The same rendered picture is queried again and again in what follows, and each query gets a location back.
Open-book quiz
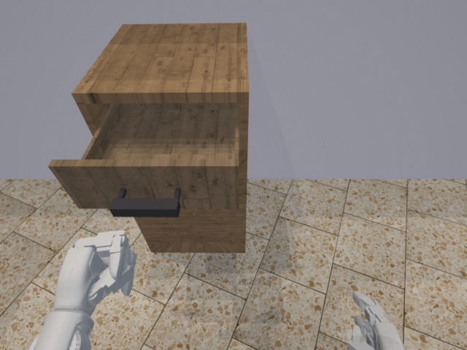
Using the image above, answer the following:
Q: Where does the robot right hand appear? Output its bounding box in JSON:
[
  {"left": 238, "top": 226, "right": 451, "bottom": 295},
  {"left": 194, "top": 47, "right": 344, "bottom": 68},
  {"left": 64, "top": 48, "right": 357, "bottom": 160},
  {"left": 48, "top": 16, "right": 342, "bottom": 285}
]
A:
[{"left": 348, "top": 291, "right": 406, "bottom": 350}]

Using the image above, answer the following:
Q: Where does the cabinet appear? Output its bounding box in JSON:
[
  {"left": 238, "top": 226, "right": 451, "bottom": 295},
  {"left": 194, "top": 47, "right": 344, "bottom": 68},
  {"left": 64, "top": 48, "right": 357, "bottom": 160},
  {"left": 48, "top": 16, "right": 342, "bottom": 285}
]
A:
[{"left": 72, "top": 23, "right": 249, "bottom": 253}]

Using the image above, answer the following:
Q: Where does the handle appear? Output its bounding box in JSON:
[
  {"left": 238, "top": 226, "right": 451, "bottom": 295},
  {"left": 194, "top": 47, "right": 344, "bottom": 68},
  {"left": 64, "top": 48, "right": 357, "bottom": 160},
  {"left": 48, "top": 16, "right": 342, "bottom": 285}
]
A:
[{"left": 109, "top": 188, "right": 181, "bottom": 217}]

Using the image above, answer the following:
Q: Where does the drawer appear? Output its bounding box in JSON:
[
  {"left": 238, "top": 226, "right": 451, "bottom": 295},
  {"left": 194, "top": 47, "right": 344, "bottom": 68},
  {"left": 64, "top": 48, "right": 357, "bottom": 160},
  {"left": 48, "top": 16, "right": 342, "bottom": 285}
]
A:
[{"left": 48, "top": 103, "right": 239, "bottom": 209}]

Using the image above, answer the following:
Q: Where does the left robot forearm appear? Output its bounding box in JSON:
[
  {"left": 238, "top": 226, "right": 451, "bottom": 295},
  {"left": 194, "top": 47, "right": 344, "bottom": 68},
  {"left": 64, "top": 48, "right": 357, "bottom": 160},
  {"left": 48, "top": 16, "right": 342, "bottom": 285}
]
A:
[{"left": 28, "top": 309, "right": 94, "bottom": 350}]

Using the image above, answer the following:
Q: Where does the robot left hand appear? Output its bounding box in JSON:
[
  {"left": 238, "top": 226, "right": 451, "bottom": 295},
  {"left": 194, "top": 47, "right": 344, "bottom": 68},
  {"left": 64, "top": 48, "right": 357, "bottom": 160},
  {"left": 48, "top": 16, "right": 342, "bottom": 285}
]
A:
[{"left": 53, "top": 230, "right": 136, "bottom": 316}]

